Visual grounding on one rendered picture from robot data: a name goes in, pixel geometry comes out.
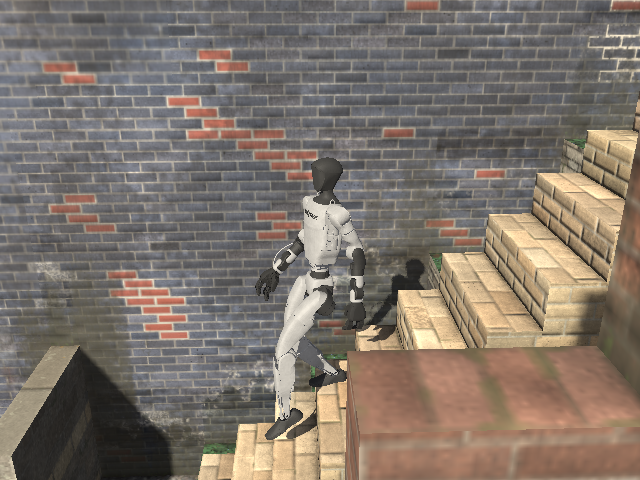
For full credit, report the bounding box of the robot right forearm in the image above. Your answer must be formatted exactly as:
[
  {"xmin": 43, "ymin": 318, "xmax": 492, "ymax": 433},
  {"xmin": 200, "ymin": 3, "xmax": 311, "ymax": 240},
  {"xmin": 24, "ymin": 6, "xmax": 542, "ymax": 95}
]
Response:
[{"xmin": 273, "ymin": 236, "xmax": 304, "ymax": 274}]

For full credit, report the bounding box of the robot right shin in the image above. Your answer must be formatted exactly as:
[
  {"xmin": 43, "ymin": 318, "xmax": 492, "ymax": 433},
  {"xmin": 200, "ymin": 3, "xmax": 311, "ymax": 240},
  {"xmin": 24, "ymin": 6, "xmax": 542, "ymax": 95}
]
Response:
[{"xmin": 295, "ymin": 339, "xmax": 338, "ymax": 376}]

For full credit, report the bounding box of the right robot hand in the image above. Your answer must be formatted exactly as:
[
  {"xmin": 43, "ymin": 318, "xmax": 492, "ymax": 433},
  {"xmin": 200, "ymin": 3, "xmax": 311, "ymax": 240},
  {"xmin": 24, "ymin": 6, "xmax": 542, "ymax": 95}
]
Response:
[{"xmin": 255, "ymin": 267, "xmax": 280, "ymax": 301}]

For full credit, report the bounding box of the robot right upper arm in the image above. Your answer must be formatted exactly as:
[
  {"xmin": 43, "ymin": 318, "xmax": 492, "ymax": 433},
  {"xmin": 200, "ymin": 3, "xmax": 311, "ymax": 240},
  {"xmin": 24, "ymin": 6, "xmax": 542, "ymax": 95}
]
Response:
[{"xmin": 298, "ymin": 195, "xmax": 319, "ymax": 244}]

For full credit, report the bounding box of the robot left upper arm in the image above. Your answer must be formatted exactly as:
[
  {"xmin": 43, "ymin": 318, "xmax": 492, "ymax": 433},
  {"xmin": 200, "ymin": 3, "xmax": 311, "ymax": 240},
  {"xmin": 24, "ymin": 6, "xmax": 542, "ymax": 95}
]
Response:
[{"xmin": 326, "ymin": 205, "xmax": 364, "ymax": 260}]

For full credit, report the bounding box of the robot left thigh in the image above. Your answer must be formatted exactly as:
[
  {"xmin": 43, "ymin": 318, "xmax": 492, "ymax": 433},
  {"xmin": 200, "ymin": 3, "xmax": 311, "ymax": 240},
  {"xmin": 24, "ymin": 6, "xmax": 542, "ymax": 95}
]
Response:
[{"xmin": 275, "ymin": 287, "xmax": 336, "ymax": 364}]

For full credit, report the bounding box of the robot left forearm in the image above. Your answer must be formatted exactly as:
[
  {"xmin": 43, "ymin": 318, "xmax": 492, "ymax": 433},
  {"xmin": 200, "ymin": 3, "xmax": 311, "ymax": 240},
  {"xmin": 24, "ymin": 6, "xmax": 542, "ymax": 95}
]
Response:
[{"xmin": 350, "ymin": 248, "xmax": 366, "ymax": 303}]

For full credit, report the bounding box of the left robot hand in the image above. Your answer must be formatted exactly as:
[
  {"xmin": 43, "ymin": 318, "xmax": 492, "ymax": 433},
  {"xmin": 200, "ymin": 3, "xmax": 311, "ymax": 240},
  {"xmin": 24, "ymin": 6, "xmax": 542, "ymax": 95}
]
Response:
[{"xmin": 342, "ymin": 302, "xmax": 366, "ymax": 330}]

